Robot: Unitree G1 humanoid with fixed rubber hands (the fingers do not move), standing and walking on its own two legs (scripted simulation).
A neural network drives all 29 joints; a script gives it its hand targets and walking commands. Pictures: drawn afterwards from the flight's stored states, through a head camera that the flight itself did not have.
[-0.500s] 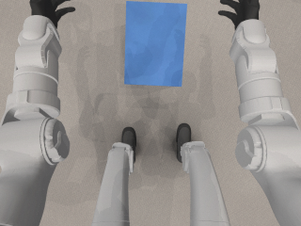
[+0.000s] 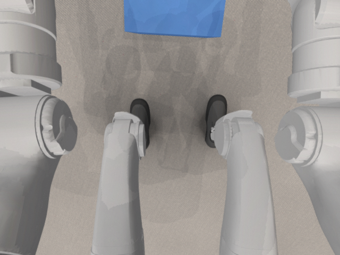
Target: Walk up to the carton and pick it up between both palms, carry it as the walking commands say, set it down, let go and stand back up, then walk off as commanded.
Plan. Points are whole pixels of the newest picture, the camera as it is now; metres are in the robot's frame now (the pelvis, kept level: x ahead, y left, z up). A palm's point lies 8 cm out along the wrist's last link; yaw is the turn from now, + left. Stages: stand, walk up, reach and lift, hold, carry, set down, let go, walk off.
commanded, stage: reach and lift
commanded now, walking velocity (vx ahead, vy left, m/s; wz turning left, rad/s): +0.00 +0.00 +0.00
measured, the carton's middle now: out of the picture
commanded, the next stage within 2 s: none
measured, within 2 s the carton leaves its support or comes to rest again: neither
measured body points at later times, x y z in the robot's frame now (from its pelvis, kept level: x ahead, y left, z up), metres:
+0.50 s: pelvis +0.00 +0.02 -0.13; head +0.40 +0.02 +0.06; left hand +0.59 +0.19 -0.33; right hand +0.58 -0.17 -0.32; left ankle +0.10 +0.15 -0.54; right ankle +0.11 -0.14 -0.54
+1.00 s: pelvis +0.00 +0.01 -0.19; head +0.40 +0.01 +0.00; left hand +0.59 +0.19 -0.40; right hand +0.58 -0.19 -0.40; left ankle +0.10 +0.14 -0.54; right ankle +0.11 -0.14 -0.54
